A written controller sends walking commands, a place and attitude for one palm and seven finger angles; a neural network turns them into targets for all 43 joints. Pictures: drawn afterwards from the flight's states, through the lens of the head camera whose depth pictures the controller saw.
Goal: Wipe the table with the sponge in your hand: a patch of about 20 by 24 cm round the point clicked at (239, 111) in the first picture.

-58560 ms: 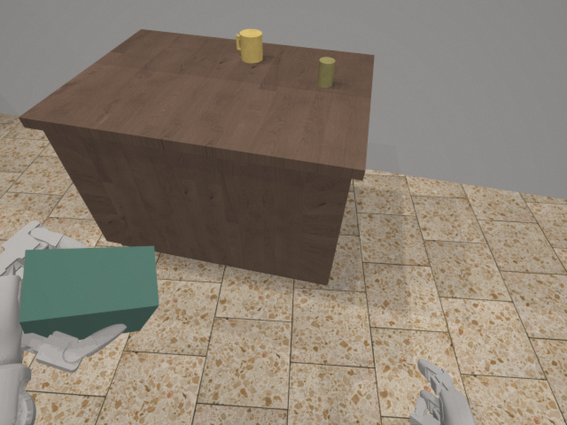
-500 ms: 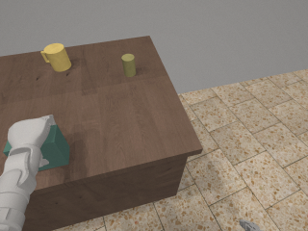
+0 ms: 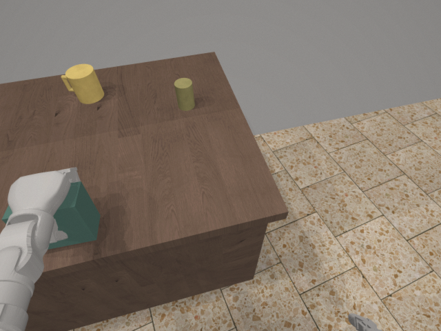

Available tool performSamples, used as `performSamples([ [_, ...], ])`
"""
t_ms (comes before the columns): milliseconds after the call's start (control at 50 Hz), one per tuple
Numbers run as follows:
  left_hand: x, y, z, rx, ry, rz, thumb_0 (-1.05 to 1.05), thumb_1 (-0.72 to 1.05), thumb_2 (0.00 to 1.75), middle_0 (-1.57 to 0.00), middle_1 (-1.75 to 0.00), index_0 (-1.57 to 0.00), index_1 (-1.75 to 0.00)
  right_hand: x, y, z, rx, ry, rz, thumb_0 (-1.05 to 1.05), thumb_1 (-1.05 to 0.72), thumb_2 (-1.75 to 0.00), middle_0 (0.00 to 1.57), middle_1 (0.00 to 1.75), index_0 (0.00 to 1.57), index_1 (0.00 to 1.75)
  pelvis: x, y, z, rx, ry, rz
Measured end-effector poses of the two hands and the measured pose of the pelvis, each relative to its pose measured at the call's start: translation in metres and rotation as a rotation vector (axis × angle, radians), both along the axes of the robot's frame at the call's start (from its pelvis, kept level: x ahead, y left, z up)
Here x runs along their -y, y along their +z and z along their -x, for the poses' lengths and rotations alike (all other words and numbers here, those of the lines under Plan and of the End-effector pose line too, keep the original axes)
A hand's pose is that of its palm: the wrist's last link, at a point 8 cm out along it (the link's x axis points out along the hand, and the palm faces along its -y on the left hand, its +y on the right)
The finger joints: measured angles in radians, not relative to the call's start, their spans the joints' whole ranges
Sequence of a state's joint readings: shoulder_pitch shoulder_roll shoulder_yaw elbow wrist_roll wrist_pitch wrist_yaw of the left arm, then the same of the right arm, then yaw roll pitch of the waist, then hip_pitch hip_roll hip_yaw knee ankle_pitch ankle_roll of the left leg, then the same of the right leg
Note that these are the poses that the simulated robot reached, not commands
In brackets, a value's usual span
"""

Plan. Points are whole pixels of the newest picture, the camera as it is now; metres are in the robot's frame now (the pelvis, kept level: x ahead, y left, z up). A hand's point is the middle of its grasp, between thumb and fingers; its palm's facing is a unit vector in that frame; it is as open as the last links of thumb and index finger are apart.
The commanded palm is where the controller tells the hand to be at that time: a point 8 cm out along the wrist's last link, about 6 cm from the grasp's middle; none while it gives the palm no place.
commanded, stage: lift the sponge slowly off the table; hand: left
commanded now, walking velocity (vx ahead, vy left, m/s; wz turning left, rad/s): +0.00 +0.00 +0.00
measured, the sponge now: (61, 222) +0.30 +0.35 -0.01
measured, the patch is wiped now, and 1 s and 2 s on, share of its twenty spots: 0.90 0.90 0.90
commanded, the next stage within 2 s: bring the sponge back beside the body in 1.32 s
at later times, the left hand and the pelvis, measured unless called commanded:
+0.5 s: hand (48, 195) +0.32 +0.34 +0.07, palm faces -0.09 -0.01 -1.00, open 10.4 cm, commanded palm +0.30 +0.34 +0.13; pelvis +0.00 +0.00 +0.01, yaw +0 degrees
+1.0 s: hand (42, 181) +0.32 +0.34 +0.10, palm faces -0.07 +0.00 -1.00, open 10.4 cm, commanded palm +0.30 +0.34 +0.17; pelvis +0.00 +0.00 +0.01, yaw +1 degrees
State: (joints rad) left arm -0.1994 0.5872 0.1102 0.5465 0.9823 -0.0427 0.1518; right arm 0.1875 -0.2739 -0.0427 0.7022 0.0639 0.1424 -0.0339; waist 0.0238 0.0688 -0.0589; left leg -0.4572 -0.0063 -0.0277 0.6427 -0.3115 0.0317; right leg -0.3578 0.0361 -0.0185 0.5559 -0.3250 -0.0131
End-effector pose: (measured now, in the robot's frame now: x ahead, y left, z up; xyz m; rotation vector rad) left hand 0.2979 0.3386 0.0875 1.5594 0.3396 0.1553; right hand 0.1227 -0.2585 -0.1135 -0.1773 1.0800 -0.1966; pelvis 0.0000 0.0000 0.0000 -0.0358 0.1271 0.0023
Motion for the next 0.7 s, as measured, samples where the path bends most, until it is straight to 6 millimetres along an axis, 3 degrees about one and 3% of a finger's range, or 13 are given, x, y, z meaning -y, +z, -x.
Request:
performSamples([
  [480,0.002,0.036,-0.006,0.024,-0.004,-0.005,-0.01,-0.53,1.04,-0.7,-1.27,-0.7,-1.33,-0.003,0.004,0.001,0.013,0.003,-0.021,0.01,-0.91,-0.9,0.2,0.3,0.2,0.3,0.001,0.007,0.002,0.033,-0.003,-0.008],
  [700,-0.002,0.046,-0.002,0.01,0.008,-0.004,-0.01,-0.53,1.04,-0.7,-1.27,-0.7,-1.32,-0.003,0.009,-0.014,0.037,0.029,-0.01,0.01,-0.91,-0.9,0.2,0.3,0.2,0.3,0.002,0.009,0.001,0.05,0.007,-0.011],
])
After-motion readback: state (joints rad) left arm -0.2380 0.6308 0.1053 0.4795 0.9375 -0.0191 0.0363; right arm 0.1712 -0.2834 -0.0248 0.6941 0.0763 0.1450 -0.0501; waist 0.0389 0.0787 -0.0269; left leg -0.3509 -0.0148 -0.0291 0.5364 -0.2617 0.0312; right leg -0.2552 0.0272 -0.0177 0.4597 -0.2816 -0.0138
